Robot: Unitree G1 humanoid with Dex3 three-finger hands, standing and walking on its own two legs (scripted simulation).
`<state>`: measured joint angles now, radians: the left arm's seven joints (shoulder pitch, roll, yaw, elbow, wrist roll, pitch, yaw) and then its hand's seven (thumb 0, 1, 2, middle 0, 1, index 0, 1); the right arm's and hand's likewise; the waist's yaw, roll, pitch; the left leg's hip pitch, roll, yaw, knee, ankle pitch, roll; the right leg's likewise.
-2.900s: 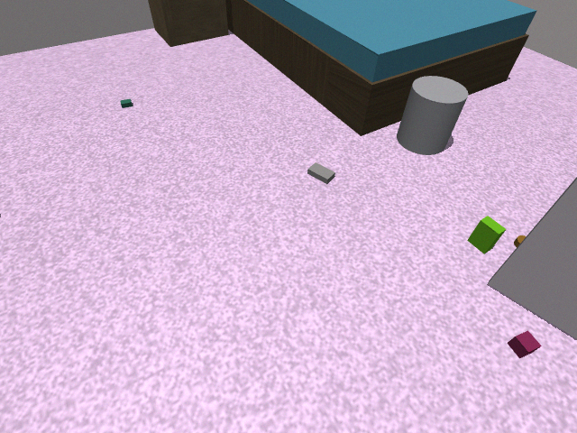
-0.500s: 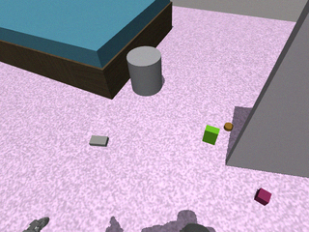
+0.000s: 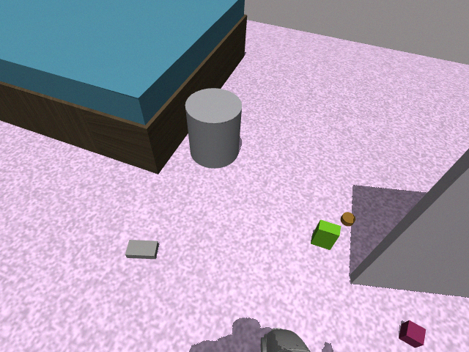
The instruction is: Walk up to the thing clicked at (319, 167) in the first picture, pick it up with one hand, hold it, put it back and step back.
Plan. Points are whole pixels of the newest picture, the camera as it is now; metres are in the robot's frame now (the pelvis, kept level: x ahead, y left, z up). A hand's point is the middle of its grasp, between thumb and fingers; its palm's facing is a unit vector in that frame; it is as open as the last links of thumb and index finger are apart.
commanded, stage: walk up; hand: left
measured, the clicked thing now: (142, 249) +0.63 +0.37 -0.74
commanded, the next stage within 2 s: none
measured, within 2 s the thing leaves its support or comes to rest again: neither
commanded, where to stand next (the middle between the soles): +0.29 +0.14 m, yaw -4 degrees
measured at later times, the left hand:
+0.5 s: hand (10, 324) +0.20 +0.40 -0.11, palm faces -0.05 -0.85 -0.52, open 7.4 cm
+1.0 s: hand (34, 259) +0.34 +0.44 -0.16, palm faces -0.14 -0.92 -0.37, open 7.4 cm
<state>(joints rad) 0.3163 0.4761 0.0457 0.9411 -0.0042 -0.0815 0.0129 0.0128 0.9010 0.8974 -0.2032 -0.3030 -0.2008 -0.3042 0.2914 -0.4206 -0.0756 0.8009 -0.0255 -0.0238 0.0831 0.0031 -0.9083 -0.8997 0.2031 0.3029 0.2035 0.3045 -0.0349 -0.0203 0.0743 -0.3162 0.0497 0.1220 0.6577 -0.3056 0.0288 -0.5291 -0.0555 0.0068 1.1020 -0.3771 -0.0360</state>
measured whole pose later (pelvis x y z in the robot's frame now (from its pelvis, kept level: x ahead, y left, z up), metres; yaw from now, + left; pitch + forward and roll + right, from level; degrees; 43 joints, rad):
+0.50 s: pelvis +0.14 +0.10 -0.01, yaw -2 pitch -2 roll -1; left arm 0.35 0.44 0.05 0.84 0.03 -0.11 0.02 0.01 0.89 0.90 -0.21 -0.30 -0.21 -0.31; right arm 0.28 -0.47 -0.10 0.80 -0.04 0.04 0.11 0.01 -0.91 -0.90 0.20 0.30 0.20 0.30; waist 0.01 0.09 0.07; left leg -0.53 0.14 -0.03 0.91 -0.36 0.00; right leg -0.32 -0.09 -0.04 0.69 -0.33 -0.01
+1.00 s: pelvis +0.21 +0.19 -0.02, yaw -5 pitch -2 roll +0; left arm 0.14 0.39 0.03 0.92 0.01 0.00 -0.01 0.01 0.90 0.90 -0.20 -0.30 -0.20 -0.30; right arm 0.22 -0.38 -0.01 0.89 0.02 -0.03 -0.02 0.01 -0.90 -0.90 0.21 0.30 0.21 0.31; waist -0.02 -0.01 0.14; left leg -0.38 0.06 0.12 0.82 -0.40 0.02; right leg -0.42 -0.03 -0.05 0.80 -0.36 -0.02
